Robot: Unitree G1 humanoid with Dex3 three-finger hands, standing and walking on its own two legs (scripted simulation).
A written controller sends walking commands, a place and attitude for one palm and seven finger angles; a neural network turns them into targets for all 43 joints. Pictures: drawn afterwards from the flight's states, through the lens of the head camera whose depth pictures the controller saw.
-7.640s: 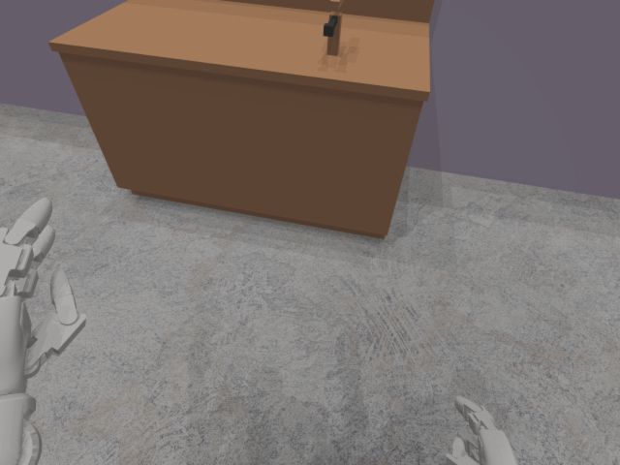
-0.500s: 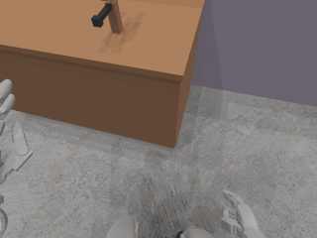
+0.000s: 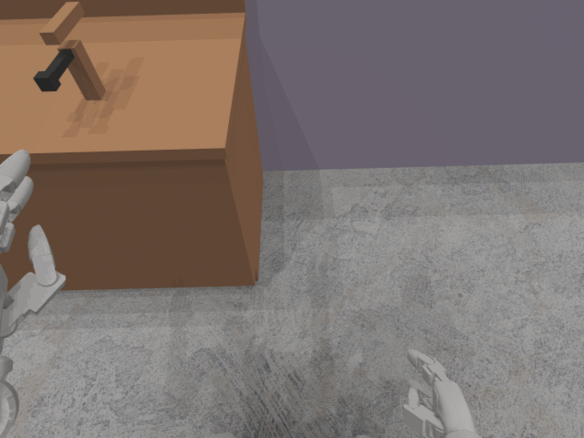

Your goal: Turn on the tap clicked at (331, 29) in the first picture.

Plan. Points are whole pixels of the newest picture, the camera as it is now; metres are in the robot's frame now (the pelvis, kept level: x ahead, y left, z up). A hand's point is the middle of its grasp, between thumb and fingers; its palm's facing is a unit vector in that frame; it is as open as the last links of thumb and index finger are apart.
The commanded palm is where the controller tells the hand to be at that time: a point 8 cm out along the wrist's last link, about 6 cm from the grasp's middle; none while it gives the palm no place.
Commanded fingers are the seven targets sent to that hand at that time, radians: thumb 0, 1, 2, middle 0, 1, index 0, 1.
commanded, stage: turn to face it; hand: left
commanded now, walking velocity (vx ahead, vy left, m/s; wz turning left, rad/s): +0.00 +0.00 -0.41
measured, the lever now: (47, 81) +0.66 +0.54 +0.10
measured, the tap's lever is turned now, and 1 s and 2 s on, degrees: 0 0 0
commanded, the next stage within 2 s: take the last steps up to it in 0.48 s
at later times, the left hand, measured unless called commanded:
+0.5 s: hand (123, 311) +0.19 +0.16 +0.19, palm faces +0.26 -0.86 -0.43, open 7.4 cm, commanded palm +0.14 +0.22 +0.20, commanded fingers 0.00 0.90 0.90 -0.20 -0.30 -0.20 -0.30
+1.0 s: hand (131, 357) +0.15 +0.14 +0.19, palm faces +0.24 -0.83 -0.50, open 7.4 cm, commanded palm +0.11 +0.19 +0.20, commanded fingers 0.00 0.90 0.90 -0.20 -0.30 -0.20 -0.30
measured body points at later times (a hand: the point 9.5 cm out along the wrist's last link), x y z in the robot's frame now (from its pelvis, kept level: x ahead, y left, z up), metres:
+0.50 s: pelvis -0.06 -0.04 +0.01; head -0.04 -0.04 +0.46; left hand +0.17 +0.21 +0.21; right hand +0.07 -0.32 -0.07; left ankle -0.06 +0.12 -0.72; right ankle +0.03 -0.09 -0.71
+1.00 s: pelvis -0.09 -0.06 +0.03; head -0.07 -0.08 +0.48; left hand +0.14 +0.19 +0.22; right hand -0.01 -0.33 -0.08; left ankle -0.09 +0.10 -0.68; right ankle -0.03 -0.12 -0.72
